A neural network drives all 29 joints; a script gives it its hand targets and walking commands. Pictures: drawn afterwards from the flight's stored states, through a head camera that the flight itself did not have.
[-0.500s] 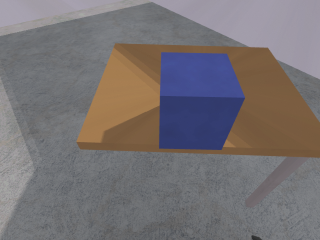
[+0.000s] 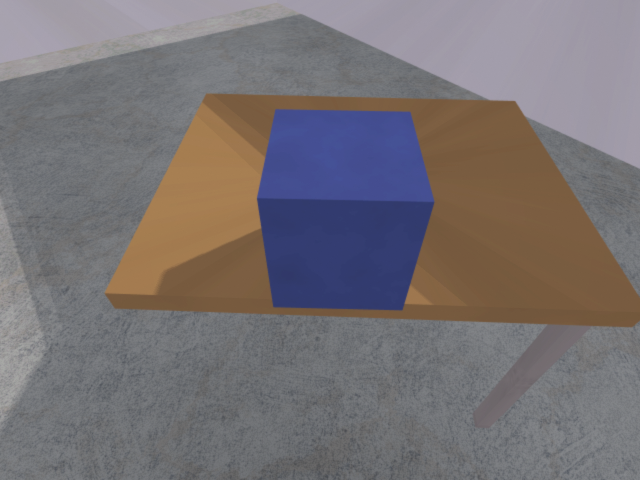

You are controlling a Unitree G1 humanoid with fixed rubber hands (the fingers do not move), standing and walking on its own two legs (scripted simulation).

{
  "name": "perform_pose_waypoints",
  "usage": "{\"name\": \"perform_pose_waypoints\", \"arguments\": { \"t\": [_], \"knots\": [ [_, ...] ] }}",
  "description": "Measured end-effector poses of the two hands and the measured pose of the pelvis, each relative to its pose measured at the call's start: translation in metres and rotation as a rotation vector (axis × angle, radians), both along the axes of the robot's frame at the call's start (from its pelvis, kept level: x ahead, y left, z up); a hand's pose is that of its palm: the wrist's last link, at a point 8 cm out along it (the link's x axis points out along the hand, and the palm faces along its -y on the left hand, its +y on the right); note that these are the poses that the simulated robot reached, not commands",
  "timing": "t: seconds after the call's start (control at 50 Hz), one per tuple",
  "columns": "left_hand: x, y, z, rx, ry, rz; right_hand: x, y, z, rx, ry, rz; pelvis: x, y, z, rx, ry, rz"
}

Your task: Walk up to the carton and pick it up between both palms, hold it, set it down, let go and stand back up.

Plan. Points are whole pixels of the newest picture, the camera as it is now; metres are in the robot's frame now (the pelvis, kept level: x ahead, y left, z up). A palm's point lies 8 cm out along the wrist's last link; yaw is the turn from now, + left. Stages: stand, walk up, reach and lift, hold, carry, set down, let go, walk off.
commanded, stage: walk up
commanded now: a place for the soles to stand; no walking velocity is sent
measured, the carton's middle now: (340, 211) +0.50 -0.01 +0.05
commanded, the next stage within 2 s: none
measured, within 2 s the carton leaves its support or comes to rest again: neither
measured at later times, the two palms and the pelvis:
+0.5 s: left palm out of the picture +0.11 +0.25 -0.10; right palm (514, 436) +0.21 -0.25 -0.09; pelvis +0.08 +0.00 +0.01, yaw +0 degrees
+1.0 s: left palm (130, 469) +0.17 +0.26 -0.09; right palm (530, 472) +0.17 -0.25 -0.09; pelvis +0.09 +0.01 +0.01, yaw -2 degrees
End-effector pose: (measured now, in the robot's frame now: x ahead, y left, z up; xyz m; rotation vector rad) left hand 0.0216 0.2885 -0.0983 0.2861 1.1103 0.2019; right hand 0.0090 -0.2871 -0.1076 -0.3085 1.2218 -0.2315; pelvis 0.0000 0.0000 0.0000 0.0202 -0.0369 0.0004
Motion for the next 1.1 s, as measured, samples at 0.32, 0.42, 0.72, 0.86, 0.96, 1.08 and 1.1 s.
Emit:
{"name": "perform_pose_waypoints", "arguments": {
  "t": [0.32,0.42,0.72,0.86,0.96,1.08,1.1],
  "knots": [
    [0.007,-0.039,-0.014,-0.082,0.145,0.081,0.166,0.038,0.013,0.093,-0.237,0.171,0.057,-0.005,0.004,-0.009,-0.001,0.019],
    [0.052,-0.038,-0.010,-0.077,0.059,0.047,0.191,0.043,0.018,0.115,-0.265,0.147,0.071,-0.006,0.006,-0.021,0.007,0.010],
    [0.153,-0.025,0.012,-0.043,-0.115,-0.069,0.186,0.032,0.015,0.098,-0.209,0.087,0.095,0.001,0.009,-0.020,0.025,-0.015],
    [0.157,-0.025,0.010,-0.050,-0.101,-0.086,0.170,0.032,0.013,0.097,-0.178,0.063,0.095,0.004,0.010,-0.019,0.024,-0.027],
    [0.151,-0.026,0.007,-0.057,-0.082,-0.086,0.161,0.033,0.013,0.098,-0.169,0.051,0.093,0.005,0.011,-0.018,0.020,-0.036],
    [0.139,-0.027,0.005,-0.062,-0.053,-0.086,0.153,0.033,0.012,0.098,-0.163,0.040,0.089,0.006,0.011,-0.019,0.018,-0.046],
    [0.137,-0.027,0.004,-0.063,-0.048,-0.085,0.151,0.033,0.012,0.098,-0.162,0.039,0.089,0.006,0.011,-0.019,0.017,-0.048]
  ]
}}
